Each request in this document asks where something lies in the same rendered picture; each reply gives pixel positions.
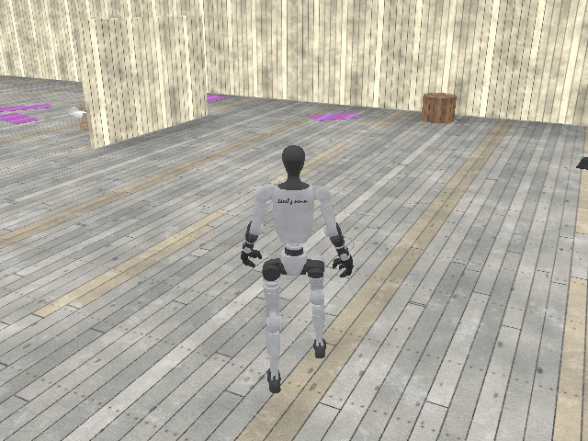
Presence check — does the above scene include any left robot forearm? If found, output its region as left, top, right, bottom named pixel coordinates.
left=242, top=221, right=258, bottom=254

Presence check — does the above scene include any robot left shin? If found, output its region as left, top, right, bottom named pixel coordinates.
left=266, top=317, right=280, bottom=380

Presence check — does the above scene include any right robot hand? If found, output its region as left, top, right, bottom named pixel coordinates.
left=333, top=255, right=354, bottom=277

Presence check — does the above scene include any robot right upper arm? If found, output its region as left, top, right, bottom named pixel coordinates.
left=312, top=186, right=339, bottom=237

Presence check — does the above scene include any left robot hand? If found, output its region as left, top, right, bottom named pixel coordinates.
left=241, top=249, right=262, bottom=267

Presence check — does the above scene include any humanoid robot head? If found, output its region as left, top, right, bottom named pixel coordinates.
left=277, top=145, right=310, bottom=190

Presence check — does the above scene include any robot left upper arm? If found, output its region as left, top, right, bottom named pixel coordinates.
left=249, top=185, right=275, bottom=235

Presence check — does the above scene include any right robot forearm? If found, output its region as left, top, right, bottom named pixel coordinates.
left=330, top=223, right=350, bottom=261

